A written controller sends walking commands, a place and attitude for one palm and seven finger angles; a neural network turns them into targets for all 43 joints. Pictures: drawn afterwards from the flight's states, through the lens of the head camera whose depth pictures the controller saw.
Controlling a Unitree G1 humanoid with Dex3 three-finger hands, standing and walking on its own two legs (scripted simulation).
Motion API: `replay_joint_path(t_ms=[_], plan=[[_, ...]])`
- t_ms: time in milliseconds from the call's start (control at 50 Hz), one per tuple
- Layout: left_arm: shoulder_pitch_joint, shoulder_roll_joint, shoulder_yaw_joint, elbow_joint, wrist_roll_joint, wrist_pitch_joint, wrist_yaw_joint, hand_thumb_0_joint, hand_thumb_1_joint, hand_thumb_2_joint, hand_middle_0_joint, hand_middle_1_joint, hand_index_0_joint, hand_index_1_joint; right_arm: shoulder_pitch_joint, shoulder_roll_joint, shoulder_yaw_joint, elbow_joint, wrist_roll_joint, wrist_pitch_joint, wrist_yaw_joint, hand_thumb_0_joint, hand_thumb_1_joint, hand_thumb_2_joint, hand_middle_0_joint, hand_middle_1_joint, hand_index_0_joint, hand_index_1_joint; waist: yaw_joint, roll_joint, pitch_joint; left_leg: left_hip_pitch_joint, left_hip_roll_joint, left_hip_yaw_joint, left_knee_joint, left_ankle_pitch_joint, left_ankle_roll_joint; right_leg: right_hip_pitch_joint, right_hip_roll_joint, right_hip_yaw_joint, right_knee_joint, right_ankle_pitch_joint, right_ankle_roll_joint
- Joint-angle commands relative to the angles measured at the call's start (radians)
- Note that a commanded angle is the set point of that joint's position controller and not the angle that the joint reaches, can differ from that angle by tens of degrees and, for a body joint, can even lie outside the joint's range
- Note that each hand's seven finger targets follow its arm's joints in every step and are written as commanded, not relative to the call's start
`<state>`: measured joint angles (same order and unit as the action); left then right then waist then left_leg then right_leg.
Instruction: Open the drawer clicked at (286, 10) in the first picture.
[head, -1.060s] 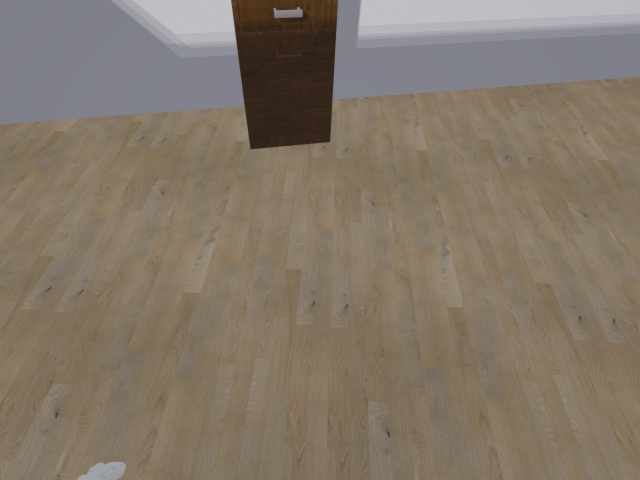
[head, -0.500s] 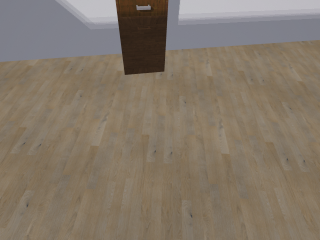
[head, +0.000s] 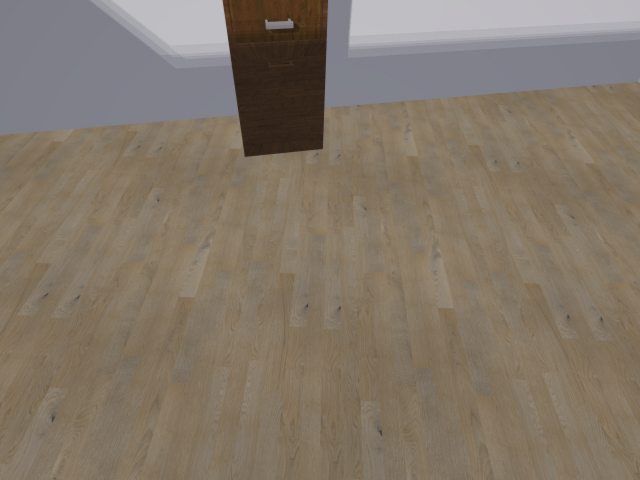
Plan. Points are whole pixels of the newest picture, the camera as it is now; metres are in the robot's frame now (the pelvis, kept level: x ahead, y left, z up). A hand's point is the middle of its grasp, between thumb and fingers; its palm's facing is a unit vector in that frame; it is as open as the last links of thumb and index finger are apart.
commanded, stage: look at it before walking up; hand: left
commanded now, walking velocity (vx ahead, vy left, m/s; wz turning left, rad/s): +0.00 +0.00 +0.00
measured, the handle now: (278, 23) +1.82 +0.28 -0.10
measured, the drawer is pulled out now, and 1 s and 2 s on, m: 0.00 0.00 0.00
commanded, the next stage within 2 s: walk to a spot facing it in 0.38 s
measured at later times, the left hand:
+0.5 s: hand out of the picture +0.07 +0.25 -0.16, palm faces -0.03 -0.95 -0.33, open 7.4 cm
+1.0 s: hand out of the picture +0.06 +0.20 -0.20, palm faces -0.04 -0.99 -0.11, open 7.4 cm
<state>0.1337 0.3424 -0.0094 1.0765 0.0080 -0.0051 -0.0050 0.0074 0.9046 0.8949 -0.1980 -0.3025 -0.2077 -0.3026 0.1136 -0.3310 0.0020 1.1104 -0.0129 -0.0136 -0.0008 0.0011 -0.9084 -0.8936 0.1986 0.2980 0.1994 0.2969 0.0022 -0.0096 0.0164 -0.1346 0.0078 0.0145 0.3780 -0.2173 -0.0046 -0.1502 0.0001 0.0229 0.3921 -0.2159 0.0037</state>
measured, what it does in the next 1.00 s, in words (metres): walks ahead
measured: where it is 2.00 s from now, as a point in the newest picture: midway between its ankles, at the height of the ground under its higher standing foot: (324, 369)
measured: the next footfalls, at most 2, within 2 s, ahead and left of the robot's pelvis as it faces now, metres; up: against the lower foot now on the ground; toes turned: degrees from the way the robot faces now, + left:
right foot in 1.30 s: +0.40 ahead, -0.08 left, +0.00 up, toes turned -17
left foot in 1.72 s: +0.65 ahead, +0.13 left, +0.00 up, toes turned +0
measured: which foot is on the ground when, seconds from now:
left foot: down 0.00-1.00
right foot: down 0.00-0.92, up 0.94-1.00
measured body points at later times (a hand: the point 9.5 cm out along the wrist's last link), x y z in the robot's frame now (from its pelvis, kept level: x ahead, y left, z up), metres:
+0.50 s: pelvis +0.00 +0.00 +0.00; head +0.01 +0.00 +0.45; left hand +0.07 +0.30 -0.14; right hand +0.07 -0.30 -0.13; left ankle -0.01 +0.12 -0.75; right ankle +0.00 -0.12 -0.75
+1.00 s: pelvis +0.13 +0.03 -0.02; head +0.14 +0.06 +0.43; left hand +0.06 +0.25 -0.19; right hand +0.09 -0.20 -0.16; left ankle +0.04 +0.11 -0.74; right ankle +0.02 -0.10 -0.68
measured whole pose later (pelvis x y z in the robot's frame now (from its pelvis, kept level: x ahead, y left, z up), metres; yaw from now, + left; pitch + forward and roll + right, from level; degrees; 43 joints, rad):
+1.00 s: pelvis +0.13 +0.03 -0.02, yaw -6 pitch +0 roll -2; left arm 0.44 0.15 0.04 1.16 0.02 0.00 0.00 0.01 0.91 0.89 -0.20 -0.30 -0.21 -0.30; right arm 0.34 -0.15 -0.02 1.10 -0.03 -0.09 -0.02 0.00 -0.91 -0.89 0.20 0.30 0.20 0.30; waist -0.01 -0.03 0.01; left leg -0.12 0.04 0.17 0.59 -0.47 0.04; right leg -0.34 0.01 0.01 1.07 -0.45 -0.03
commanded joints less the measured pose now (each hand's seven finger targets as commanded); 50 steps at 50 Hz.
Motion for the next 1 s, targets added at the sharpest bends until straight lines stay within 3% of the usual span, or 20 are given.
replay_joint_path(t_ms=[0,460,500,540,580,660,700,720,760,780,800,820,840,860,880,900,920,940,960,980], plan=[[-0.040,0.202,0.041,-0.062,0.003,-0.020,0.017,0.000,0.900,0.900,-0.200,-0.300,-0.200,-0.300,-0.055,-0.209,-0.040,-0.064,0.004,-0.020,-0.012,0.000,-0.900,-0.900,0.200,0.300,0.200,0.300,-0.001,0.007,-0.033,0.010,0.111,-0.100,-0.066,0.118,0.035,-0.013,-0.118,0.098,-0.069,0.117,-0.036],[-0.026,0.203,0.038,-0.050,0.003,-0.023,0.018,0.000,0.900,0.900,-0.200,-0.300,-0.200,-0.300,-0.048,-0.212,-0.038,-0.054,0.006,-0.018,-0.012,0.000,-0.900,-0.900,0.200,0.300,0.200,0.300,-0.003,0.012,-0.041,0.029,0.116,-0.095,-0.067,0.138,0.031,-0.009,-0.119,0.100,-0.074,0.153,-0.035],[0.054,0.076,0.012,-0.019,0.003,-0.001,0.021,0.000,0.900,0.900,-0.200,-0.300,-0.200,-0.300,0.021,-0.082,-0.008,-0.024,-0.003,-0.001,-0.006,0.000,-0.900,-0.900,0.200,0.300,0.200,0.300,-0.001,0.007,-0.054,0.028,0.105,-0.065,-0.045,-0.006,0.013,-0.016,-0.106,0.101,-0.069,-0.033,-0.021],[0.085,0.079,0.018,-0.017,0.011,0.012,0.011,0.000,0.900,0.900,-0.200,-0.300,-0.200,-0.300,0.055,-0.084,-0.014,-0.023,-0.010,0.009,-0.002,0.000,-0.900,-0.900,0.200,0.300,0.200,0.300,0.001,-0.009,0.021,-0.043,0.094,-0.064,-0.048,-0.260,0.020,-0.082,-0.088,0.128,-0.078,-0.286,-0.035],[0.105,0.078,0.028,-0.030,0.016,0.016,0.001,0.000,0.900,0.900,-0.200,-0.300,-0.200,-0.300,0.069,-0.092,-0.023,-0.034,-0.013,0.011,0.001,0.000,-0.900,-0.900,0.200,0.300,0.200,0.300,0.002,0.004,0.111,-0.110,0.101,-0.079,-0.057,-0.393,0.032,-0.152,-0.067,0.138,-0.059,-0.383,-0.048],[0.180,0.040,0.042,-0.045,0.015,-0.003,-0.008,0.000,0.900,0.900,-0.200,-0.300,-0.200,-0.300,0.119,-0.080,-0.035,-0.052,-0.009,-0.009,-0.003,0.000,-0.900,-0.900,0.200,0.300,0.200,0.300,0.008,0.020,0.101,-0.109,0.126,-0.092,0.014,-0.334,0.065,-0.153,-0.051,0.140,0.025,-0.292,-0.077],[0.221,0.034,0.050,-0.041,0.016,-0.012,-0.006,0.000,0.900,0.900,-0.200,-0.300,-0.200,-0.300,0.130,-0.054,-0.039,-0.061,-0.006,-0.019,-0.002,0.000,-0.900,-0.900,0.200,0.300,0.200,0.300,0.016,-0.008,0.101,-0.155,0.110,-0.062,0.082,-0.310,0.061,-0.120,-0.069,0.182,0.022,-0.284,-0.096],[0.240,0.039,0.056,-0.039,0.015,-0.017,-0.003,0.000,0.900,0.900,-0.200,-0.300,-0.200,-0.300,0.134,-0.041,-0.040,-0.066,-0.003,-0.023,-0.003,0.000,-0.900,-0.900,0.200,0.300,0.200,0.300,0.018,-0.052,0.105,-0.196,0.092,-0.037,0.141,-0.279,0.054,-0.086,-0.085,0.217,0.014,-0.264,-0.112],[0.326,0.057,0.071,-0.010,0.013,-0.031,0.007,0.000,0.900,0.900,-0.200,-0.300,-0.200,-0.300,0.114,0.005,-0.037,-0.087,0.000,-0.037,-0.005,0.000,-0.900,-0.900,0.200,0.300,0.200,0.300,0.032,-0.151,0.087,-0.296,0.036,0.078,0.340,-0.195,0.019,0.029,-0.198,0.373,-0.051,-0.090,-0.176],[0.363,0.062,0.079,0.002,0.013,-0.040,0.014,0.000,0.900,0.900,-0.200,-0.300,-0.200,-0.300,0.085,0.023,-0.035,-0.101,0.000,-0.045,-0.006,0.000,-0.900,-0.900,0.200,0.300,0.200,0.300,0.047,-0.189,0.082,-0.371,0.035,0.092,0.392,-0.240,0.008,0.111,-0.253,0.437,-0.067,0.075,-0.217],[0.384,0.058,0.081,0.011,0.016,-0.046,0.021,0.000,0.900,0.900,-0.200,-0.300,-0.200,-0.300,0.060,0.028,-0.035,-0.113,0.001,-0.051,-0.006,0.000,-0.900,-0.900,0.200,0.300,0.200,0.300,0.057,-0.165,0.084,-0.416,0.050,0.084,0.409,-0.294,0.006,0.157,-0.285,0.446,-0.060,0.199,-0.247],[0.385,0.052,0.084,0.017,0.020,-0.047,0.026,0.000,0.900,0.900,-0.200,-0.300,-0.200,-0.300,0.059,0.039,-0.039,-0.114,0.004,-0.057,-0.005,0.000,-0.900,-0.900,0.200,0.300,0.200,0.300,0.051,-0.132,0.076,-0.406,0.061,0.078,0.380,-0.314,0.009,0.176,-0.289,0.419,-0.022,0.295,-0.255],[0.360,0.041,0.083,0.015,0.020,-0.046,0.028,0.000,0.900,0.900,-0.200,-0.300,-0.200,-0.300,0.092,0.051,-0.039,-0.103,0.007,-0.061,-0.006,0.000,-0.900,-0.900,0.200,0.300,0.200,0.300,0.026,-0.117,0.069,-0.320,0.068,0.074,0.301,-0.299,0.016,0.125,-0.269,0.358,0.025,0.335,-0.234],[0.292,0.025,0.081,0.003,0.014,-0.045,0.027,0.000,0.900,0.900,-0.200,-0.300,-0.200,-0.300,0.202,0.058,-0.039,-0.069,0.007,-0.066,-0.008,0.000,-0.900,-0.900,0.200,0.300,0.200,0.300,-0.048,-0.075,0.032,-0.084,0.067,0.068,0.120,-0.205,0.032,-0.030,-0.212,0.263,0.133,0.355,-0.183],[0.233,-0.025,0.076,-0.024,0.005,-0.042,0.019,0.000,0.900,0.900,-0.200,-0.300,-0.200,-0.300,0.389,0.015,-0.054,-0.002,-0.002,-0.074,-0.015,0.000,-0.900,-0.900,0.200,0.300,0.200,0.300,-0.124,0.089,-0.021,0.221,0.139,-0.066,-0.025,-0.077,0.083,-0.254,-0.062,0.106,0.405,0.289,-0.110],[0.180,-0.100,0.059,-0.070,0.001,-0.050,0.010,0.000,0.900,0.900,-0.200,-0.300,-0.200,-0.300,0.565,-0.080,-0.080,0.063,-0.014,-0.073,-0.028,0.000,-0.900,-0.900,0.200,0.300,0.200,0.300,-0.159,0.342,-0.024,0.385,0.412,-0.377,-0.111,0.142,0.158,-0.539,0.043,-0.058,0.691,-0.245,-0.038],[0.100,-0.065,0.066,-0.089,0.011,-0.050,0.022,0.000,0.900,0.900,-0.200,-0.300,-0.200,-0.300,0.586,-0.028,-0.062,0.073,-0.013,-0.062,-0.033,0.000,-0.900,-0.900,0.200,0.300,0.200,0.300,-0.159,0.242,0.060,0.343,0.475,-0.405,-0.104,0.261,0.186,-0.623,-0.006,0.005,0.815,-0.302,-0.047],[0.073,-0.087,0.068,-0.080,0.013,-0.047,0.017,0.000,0.900,0.900,-0.200,-0.300,-0.200,-0.300,0.545,0.027,-0.049,0.060,-0.012,-0.062,-0.036,0.000,-0.900,-0.900,0.200,0.300,0.200,0.300,-0.135,0.098,0.153,0.261,0.458,-0.327,-0.096,0.344,0.195,-0.650,-0.047,0.012,0.875,-0.239,-0.050],[0.082,-0.110,0.067,-0.069,0.017,-0.042,0.007,0.000,0.900,0.900,-0.200,-0.300,-0.200,-0.300,0.500,0.047,-0.040,0.041,-0.014,-0.068,-0.036,0.000,-0.900,-0.900,0.200,0.300,0.200,0.300,-0.100,0.048,0.182,0.205,0.413,-0.233,-0.101,0.389,0.175,-0.639,-0.069,0.004,0.893,-0.198,-0.047],[0.099,-0.133,0.067,-0.063,0.020,-0.034,-0.001,0.000,0.900,0.900,-0.200,-0.300,-0.200,-0.300,0.473,0.064,-0.037,0.034,-0.014,-0.075,-0.039,0.000,-0.900,-0.900,0.200,0.300,0.200,0.300,-0.074,0.059,0.185,0.176,0.369,-0.145,-0.110,0.406,0.146,-0.622,-0.074,-0.015,0.895,-0.166,-0.043]])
